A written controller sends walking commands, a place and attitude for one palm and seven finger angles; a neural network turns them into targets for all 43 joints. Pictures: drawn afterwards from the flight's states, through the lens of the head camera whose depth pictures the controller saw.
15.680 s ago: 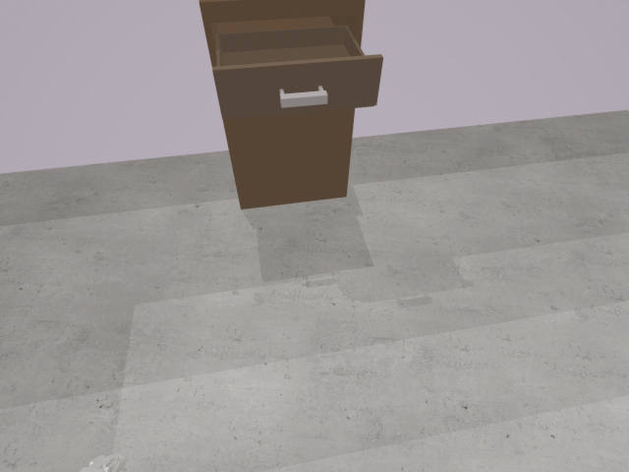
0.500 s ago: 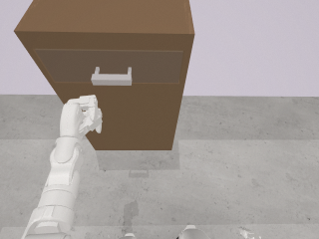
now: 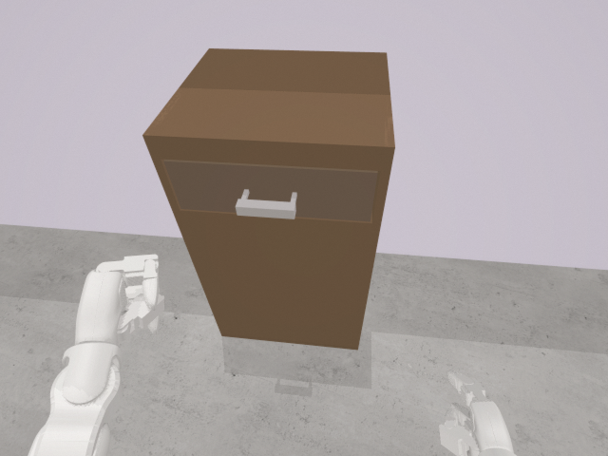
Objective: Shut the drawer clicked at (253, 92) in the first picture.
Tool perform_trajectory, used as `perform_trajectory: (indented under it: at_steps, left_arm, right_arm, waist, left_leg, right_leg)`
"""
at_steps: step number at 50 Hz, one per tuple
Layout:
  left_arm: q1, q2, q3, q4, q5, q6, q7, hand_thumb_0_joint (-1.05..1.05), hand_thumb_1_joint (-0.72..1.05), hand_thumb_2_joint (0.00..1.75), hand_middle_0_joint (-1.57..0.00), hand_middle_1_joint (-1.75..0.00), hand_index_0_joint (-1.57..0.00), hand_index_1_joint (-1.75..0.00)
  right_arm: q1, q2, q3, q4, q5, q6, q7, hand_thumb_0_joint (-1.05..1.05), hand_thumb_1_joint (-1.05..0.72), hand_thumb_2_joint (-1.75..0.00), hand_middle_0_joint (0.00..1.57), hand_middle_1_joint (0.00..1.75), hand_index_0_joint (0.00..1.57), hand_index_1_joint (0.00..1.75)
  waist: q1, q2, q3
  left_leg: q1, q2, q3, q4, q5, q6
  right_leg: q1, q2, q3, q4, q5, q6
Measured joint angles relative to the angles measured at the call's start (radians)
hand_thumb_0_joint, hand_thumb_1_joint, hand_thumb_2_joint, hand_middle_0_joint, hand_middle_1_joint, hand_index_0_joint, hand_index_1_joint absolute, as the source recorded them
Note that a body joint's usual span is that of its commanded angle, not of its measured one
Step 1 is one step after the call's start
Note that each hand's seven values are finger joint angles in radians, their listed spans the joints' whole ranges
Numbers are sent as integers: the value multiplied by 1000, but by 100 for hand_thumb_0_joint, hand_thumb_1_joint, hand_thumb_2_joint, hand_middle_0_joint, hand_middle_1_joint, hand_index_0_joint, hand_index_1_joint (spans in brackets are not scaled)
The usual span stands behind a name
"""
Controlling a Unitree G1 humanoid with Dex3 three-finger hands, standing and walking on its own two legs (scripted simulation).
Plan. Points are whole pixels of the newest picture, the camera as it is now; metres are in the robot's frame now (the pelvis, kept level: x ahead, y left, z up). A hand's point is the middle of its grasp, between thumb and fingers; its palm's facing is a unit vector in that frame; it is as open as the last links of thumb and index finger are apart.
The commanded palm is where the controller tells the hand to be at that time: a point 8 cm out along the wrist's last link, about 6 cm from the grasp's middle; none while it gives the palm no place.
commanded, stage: draw the hand back to the body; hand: left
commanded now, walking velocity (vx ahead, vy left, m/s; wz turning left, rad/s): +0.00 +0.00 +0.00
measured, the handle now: (268, 202) +0.61 +0.15 -0.05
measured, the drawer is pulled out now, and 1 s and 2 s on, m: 0.00 0.00 0.00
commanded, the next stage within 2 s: step back with the hand held close in 0.52 s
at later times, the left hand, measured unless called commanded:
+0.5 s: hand (56, 343) +0.17 +0.25 +0.17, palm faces +0.43 -0.81 -0.40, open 3.3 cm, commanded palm +0.13 +0.28 +0.18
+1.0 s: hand (54, 346) +0.17 +0.26 +0.16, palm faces +0.28 -0.81 -0.52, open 3.2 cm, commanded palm +0.11 +0.30 +0.18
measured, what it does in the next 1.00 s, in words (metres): stands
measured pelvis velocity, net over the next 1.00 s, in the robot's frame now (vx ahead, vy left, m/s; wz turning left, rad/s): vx -0.03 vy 0.02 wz -0.03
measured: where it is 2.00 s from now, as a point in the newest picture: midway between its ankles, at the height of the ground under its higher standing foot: outside the picture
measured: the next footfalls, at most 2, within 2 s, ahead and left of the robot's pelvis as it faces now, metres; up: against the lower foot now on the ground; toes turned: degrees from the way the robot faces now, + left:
none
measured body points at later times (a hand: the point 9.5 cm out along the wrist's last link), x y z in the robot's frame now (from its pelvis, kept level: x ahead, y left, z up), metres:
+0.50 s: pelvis +0.00 +0.00 +0.00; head -0.03 -0.02 +0.45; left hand +0.14 +0.29 +0.19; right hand +0.18 -0.22 -0.08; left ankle -0.04 +0.11 -0.74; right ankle +0.01 -0.11 -0.74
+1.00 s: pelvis -0.03 +0.02 +0.00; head -0.01 +0.02 +0.45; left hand +0.15 +0.30 +0.19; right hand +0.14 -0.23 -0.08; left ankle -0.04 +0.11 -0.74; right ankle +0.01 -0.11 -0.74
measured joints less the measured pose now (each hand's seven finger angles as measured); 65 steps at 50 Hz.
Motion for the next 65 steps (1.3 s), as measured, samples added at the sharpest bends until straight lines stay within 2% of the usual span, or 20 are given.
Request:
perform_trajectory:
  at_steps: [8,19,22,27,34,39,46,53,59,65]
  left_arm:
    - [154,13,64,-175,1,2,4,1,90,90,-140,-160,-141,-160]
    - [347,56,186,-387,0,-30,14,1,89,90,-140,-160,-141,-160]
    - [357,53,200,-396,2,-42,18,1,89,90,-140,-160,-141,-160]
    - [330,30,182,-369,8,-40,21,1,89,90,-140,-160,-141,-160]
    - [330,39,181,-375,13,-45,17,1,89,90,-140,-160,-141,-160]
    - [364,46,244,-378,22,-119,21,1,89,90,-140,-160,-141,-160]
    - [425,79,237,-405,26,-143,16,1,89,90,-140,-160,-141,-160]
    - [450,115,269,-446,29,-150,21,1,89,90,-140,-160,-141,-160]
    - [425,88,271,-436,43,-161,33,1,89,90,-140,-160,-141,-160]
    - [421,65,256,-445,55,-185,47,1,89,90,-140,-160,-141,-160]
  right_arm:
    - [12,11,3,29,-20,-38,11,1,-90,-90,20,30,20,30]
    - [50,0,-21,60,-25,-90,14,2,-90,-90,20,30,20,30]
    - [52,-3,-27,65,-25,-101,10,2,-90,-90,20,30,20,30]
    - [49,-4,-29,74,-27,-114,3,2,-90,-90,20,30,20,30]
    - [51,4,-21,69,-31,-126,4,2,-90,-90,20,30,20,30]
    - [28,0,-29,36,-37,-80,16,2,-90,-90,20,30,21,30]
    - [23,-16,-68,6,-28,-25,12,1,-90,-90,20,30,20,30]
    - [34,-6,-80,-15,-21,-7,6,2,-90,-90,20,30,20,30]
    - [32,5,-68,-26,-17,-22,4,2,-90,-90,20,30,20,30]
    - [41,7,-63,-21,-21,-38,8,1,-90,-90,20,30,20,30]
  waist:
    - [14,10,17]
    - [31,23,14]
    - [35,24,19]
    - [36,18,32]
    - [26,8,29]
    - [-14,7,10]
    - [-47,-11,18]
    - [-42,-38,22]
    - [-34,-41,23]
    - [-39,-41,20]
  left_leg:
    - [80,3,0,-66,27,-1]
    - [106,8,5,-66,23,0]
    - [106,7,4,-59,22,2]
    - [103,3,4,-57,26,4]
    - [101,6,11,-56,25,4]
    - [33,9,24,-48,32,10]
    - [-25,-20,42,-57,58,28]
    - [-67,-38,52,-14,58,40]
    - [-117,-37,53,50,52,46]
    - [-183,-23,39,102,54,50]
  right_leg:
    - [83,6,0,-71,30,0]
    - [113,11,4,-85,36,2]
    - [115,10,3,-82,35,3]
    - [111,6,3,-77,39,4]
    - [109,10,10,-81,42,4]
    - [48,14,23,-102,71,10]
    - [-29,-15,43,-76,83,29]
    - [-82,-33,55,-13,77,38]
    - [-123,-35,56,33,79,39]
    - [-151,-21,41,13,116,36]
